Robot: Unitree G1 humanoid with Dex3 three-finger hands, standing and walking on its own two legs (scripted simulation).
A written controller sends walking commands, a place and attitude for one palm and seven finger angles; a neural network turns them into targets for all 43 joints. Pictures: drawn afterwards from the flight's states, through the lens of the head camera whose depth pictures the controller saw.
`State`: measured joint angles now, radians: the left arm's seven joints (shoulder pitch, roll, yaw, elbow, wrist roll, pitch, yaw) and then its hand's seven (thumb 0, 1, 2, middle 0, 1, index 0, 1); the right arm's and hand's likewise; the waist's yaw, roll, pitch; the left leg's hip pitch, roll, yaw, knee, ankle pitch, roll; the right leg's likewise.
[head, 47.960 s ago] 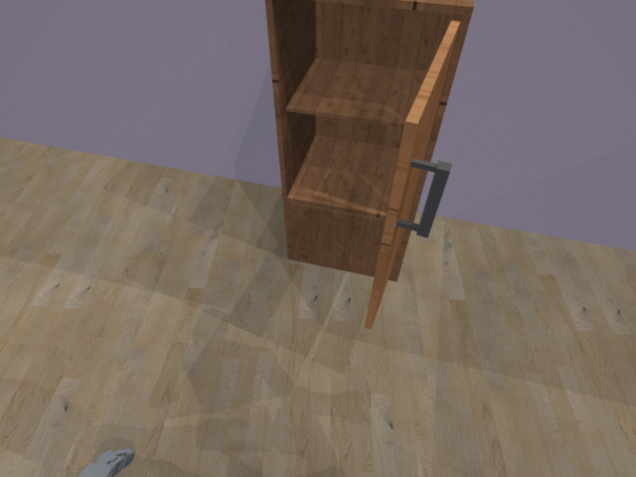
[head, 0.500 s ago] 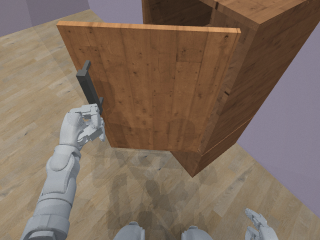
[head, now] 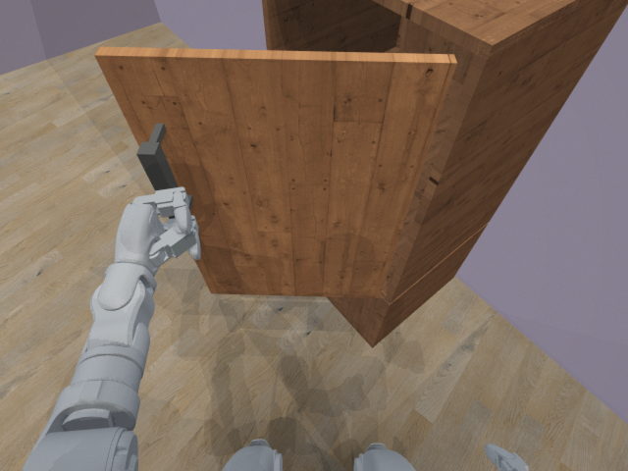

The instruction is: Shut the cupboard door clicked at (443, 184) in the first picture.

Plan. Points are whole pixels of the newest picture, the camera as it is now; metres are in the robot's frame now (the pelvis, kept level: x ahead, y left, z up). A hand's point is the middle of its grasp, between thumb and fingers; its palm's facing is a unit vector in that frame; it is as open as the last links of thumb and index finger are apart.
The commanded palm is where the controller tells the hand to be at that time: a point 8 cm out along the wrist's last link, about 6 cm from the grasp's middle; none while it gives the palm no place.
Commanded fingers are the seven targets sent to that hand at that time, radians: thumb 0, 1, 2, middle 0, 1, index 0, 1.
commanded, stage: bring the fist close to the handle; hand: left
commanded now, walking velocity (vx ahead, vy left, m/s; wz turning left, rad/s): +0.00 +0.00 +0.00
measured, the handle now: (171, 180) +0.49 +0.21 +0.07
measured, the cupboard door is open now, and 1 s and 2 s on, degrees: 49 38 26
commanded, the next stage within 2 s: push the door shut along its arc in 0.10 s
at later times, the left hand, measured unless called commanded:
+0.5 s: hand (195, 212) +0.43 +0.16 +0.07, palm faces -0.09 -1.00 -0.03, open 3.1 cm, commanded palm +0.42 +0.21 +0.07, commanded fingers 0.00 0.90 0.90 -1.30 -1.50 -1.30 -1.50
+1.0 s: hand (207, 181) +0.48 +0.16 +0.07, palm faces -0.21 -0.98 -0.02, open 3.1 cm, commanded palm +0.48 +0.19 +0.07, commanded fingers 0.00 0.90 0.90 -1.30 -1.50 -1.30 -1.50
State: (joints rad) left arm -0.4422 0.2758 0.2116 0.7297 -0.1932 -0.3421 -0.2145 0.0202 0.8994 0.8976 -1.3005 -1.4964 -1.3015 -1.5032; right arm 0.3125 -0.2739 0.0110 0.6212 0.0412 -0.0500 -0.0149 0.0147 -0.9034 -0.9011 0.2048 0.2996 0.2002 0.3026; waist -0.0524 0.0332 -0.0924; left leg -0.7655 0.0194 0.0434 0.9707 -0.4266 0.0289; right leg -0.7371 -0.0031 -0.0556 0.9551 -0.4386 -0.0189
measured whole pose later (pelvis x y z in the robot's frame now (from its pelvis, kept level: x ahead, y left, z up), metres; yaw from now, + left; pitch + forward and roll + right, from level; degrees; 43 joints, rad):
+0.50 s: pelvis -0.01 +0.00 -0.01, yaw +0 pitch +14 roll -2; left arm -0.69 0.34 0.23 0.96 -0.17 -0.39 -0.27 0.02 0.90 0.90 -1.31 -1.50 -1.30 -1.50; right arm 0.29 -0.28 0.03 0.65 0.04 -0.07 -0.03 0.01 -0.90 -0.90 0.21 0.30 0.20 0.30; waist -0.08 0.03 -0.08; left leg -0.86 0.02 0.03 1.03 -0.42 0.03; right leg -0.82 -0.01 -0.07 1.00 -0.43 -0.02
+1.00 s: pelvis -0.01 +0.01 -0.02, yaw +0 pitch +19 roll -3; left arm -0.93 0.46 0.26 1.16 -0.16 -0.35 -0.38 0.02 0.90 0.90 -1.30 -1.50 -1.30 -1.50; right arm 0.36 -0.29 0.03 0.67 0.03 -0.05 -0.02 0.01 -0.90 -0.90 0.21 0.30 0.20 0.30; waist -0.15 0.04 -0.10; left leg -0.99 0.03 0.02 1.10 -0.44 0.04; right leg -0.94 0.01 -0.08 1.04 -0.44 -0.01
